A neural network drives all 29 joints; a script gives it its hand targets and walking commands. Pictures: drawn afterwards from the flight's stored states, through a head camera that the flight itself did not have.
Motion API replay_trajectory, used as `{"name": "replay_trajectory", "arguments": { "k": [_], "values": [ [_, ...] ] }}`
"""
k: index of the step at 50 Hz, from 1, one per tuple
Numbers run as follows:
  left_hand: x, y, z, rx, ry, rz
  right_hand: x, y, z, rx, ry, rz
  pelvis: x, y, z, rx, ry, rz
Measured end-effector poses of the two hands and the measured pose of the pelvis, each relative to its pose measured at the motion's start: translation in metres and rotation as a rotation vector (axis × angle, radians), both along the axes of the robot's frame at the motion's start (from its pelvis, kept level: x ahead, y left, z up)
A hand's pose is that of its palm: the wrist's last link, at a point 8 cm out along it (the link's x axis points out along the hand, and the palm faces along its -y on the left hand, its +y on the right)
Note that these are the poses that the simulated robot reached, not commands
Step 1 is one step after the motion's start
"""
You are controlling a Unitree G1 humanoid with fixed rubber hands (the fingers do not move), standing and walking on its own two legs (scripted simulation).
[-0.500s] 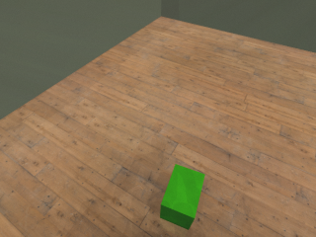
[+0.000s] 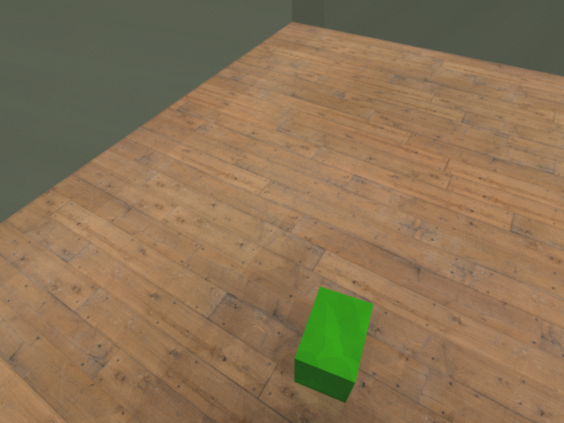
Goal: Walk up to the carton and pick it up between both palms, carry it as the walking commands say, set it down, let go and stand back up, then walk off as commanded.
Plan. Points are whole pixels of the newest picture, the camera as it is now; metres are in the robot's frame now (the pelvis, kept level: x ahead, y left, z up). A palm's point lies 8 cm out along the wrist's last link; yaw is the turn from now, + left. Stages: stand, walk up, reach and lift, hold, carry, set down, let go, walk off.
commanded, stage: walk up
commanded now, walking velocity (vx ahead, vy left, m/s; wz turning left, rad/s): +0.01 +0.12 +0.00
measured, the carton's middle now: (332, 344) +0.46 -0.15 -0.64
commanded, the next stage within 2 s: none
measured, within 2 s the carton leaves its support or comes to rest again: neither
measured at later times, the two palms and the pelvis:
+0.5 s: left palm out of the picture +0.06 +0.27 -0.13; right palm out of the picture +0.02 -0.23 -0.13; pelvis +0.01 +0.02 +0.00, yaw +0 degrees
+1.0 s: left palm out of the picture +0.04 +0.26 -0.12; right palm out of the picture +0.07 -0.21 -0.12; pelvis -0.01 +0.02 +0.00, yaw +0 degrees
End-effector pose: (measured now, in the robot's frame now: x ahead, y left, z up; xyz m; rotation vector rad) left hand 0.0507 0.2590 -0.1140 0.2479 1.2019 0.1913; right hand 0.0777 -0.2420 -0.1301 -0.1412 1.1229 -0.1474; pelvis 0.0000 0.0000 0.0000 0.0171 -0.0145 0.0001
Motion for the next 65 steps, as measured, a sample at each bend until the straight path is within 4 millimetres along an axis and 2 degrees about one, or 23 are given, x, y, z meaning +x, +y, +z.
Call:
{"name": "replay_trajectory", "arguments": {
  "k": [5,10,16,21,25,29,35,40,46,57,61,65],
  "values": [
    [-0.004,0.02,-0.009,-0.016,0.012,0.004,0.004,0.023,0.0,-0.007,-0.02,0.018,-0.003,0.021,-0.005,-0.033,-0.004,0.0],
    [-0.005,0.03,-0.013,-0.049,0.025,0.005,-0.02,0.039,0.008,-0.028,0.021,0.031,-0.003,0.036,0.0,-0.051,-0.003,-0.002],
    [-0.001,0.029,-0.017,-0.078,0.024,0.0,-0.054,0.036,0.014,-0.056,0.087,0.0,-0.001,0.039,0.002,-0.055,-0.003,-0.003],
    [0.004,0.02,-0.016,-0.078,0.016,-0.005,-0.065,0.025,0.012,-0.059,0.115,-0.02,0.002,0.031,0.001,-0.044,-0.001,-0.004],
    [0.008,0.01,-0.013,-0.055,0.005,-0.006,-0.06,0.015,0.004,-0.037,0.116,-0.02,0.006,0.018,-0.001,-0.018,0.004,-0.002],
    [0.012,-0.002,-0.003,-0.044,-0.018,-0.008,-0.039,0.011,0.0,-0.01,0.073,-0.014,0.007,0.01,0.002,-0.015,0.001,-0.004],
    [0.011,0.003,-0.001,-0.04,-0.034,-0.011,0.0,0.02,0.002,0.002,-0.016,0.012,0.004,0.014,0.002,-0.024,-0.008,-0.006],
    [0.007,0.004,-0.006,-0.065,-0.034,-0.007,0.011,0.03,0.011,-0.007,-0.063,0.044,0.0,0.019,0.003,-0.028,-0.013,-0.005],
    [-0.003,0.002,-0.009,-0.076,-0.028,-0.003,0.004,0.028,0.014,-0.018,-0.075,0.044,-0.01,0.019,0.003,-0.028,-0.026,-0.005],
    [-0.011,0.004,-0.006,-0.066,-0.028,-0.003,-0.026,0.025,0.009,-0.013,-0.034,0.009,-0.018,0.019,0.002,-0.029,-0.037,-0.008],
    [-0.008,-0.001,-0.006,-0.055,0.001,-0.029,-0.038,0.016,0.004,-0.009,-0.009,-0.04,-0.014,0.015,0.002,-0.021,-0.027,-0.04],
    [0.004,-0.015,-0.007,-0.04,0.019,-0.074,-0.044,0.001,-0.004,0.002,0.007,-0.088,-0.009,0.002,-0.002,0.007,-0.013,-0.087]
  ]
}}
